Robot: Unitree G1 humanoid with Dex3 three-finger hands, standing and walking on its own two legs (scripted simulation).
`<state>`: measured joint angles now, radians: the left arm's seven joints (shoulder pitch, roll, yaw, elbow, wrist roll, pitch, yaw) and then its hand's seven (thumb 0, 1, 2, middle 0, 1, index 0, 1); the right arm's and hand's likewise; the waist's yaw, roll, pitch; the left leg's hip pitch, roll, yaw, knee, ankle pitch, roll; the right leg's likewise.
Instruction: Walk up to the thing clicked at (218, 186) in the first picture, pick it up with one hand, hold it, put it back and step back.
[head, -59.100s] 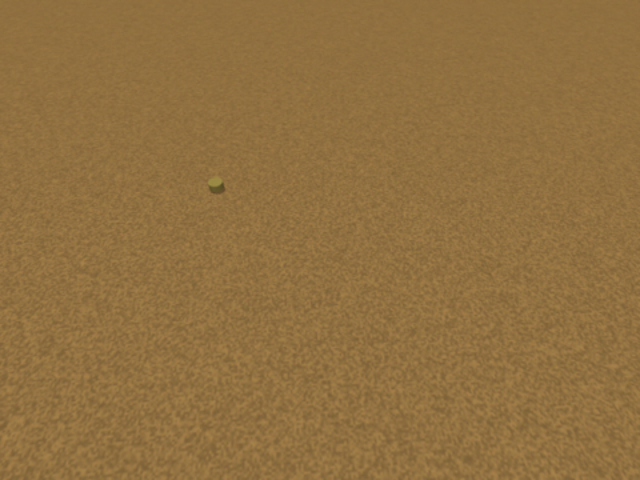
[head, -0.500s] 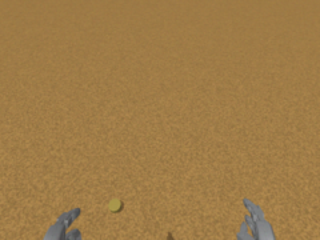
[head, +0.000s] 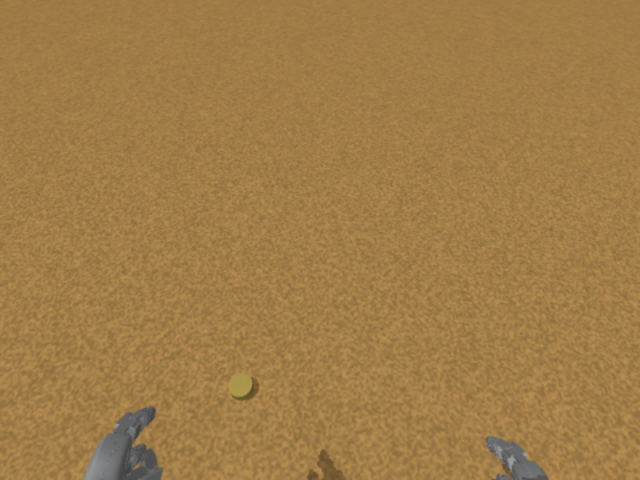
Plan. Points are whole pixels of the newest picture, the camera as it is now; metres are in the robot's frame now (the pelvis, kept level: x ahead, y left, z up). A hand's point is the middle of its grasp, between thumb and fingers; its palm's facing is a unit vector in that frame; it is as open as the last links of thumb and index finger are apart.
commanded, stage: stand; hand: left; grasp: from above
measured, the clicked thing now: (241, 386) +0.48 +0.24 -0.71
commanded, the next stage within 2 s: none
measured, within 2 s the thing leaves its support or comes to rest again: neither
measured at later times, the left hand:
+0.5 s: hand out of the picture +0.05 +0.24 -0.12, palm faces +0.04 -0.95 -0.32, open 7.4 cm
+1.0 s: hand out of the picture +0.05 +0.24 -0.11, palm faces +0.03 -0.94 -0.34, open 7.4 cm
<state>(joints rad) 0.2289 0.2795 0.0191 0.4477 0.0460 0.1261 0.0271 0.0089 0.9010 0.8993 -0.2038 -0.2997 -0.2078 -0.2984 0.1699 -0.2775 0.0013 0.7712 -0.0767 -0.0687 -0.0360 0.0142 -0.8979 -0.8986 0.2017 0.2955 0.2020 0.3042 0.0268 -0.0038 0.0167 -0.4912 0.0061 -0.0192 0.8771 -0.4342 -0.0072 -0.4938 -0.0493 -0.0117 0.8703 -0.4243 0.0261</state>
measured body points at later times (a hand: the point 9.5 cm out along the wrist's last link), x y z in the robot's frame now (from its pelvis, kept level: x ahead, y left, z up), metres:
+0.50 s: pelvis +0.01 +0.01 +0.04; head +0.01 +0.01 +0.49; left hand +0.05 +0.29 -0.10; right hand +0.08 -0.27 -0.10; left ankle +0.01 +0.13 -0.70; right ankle +0.02 -0.14 -0.70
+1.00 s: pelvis +0.00 +0.00 +0.05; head +0.00 -0.01 +0.50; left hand +0.05 +0.29 -0.09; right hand +0.07 -0.29 -0.09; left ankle +0.01 +0.13 -0.70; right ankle +0.02 -0.14 -0.70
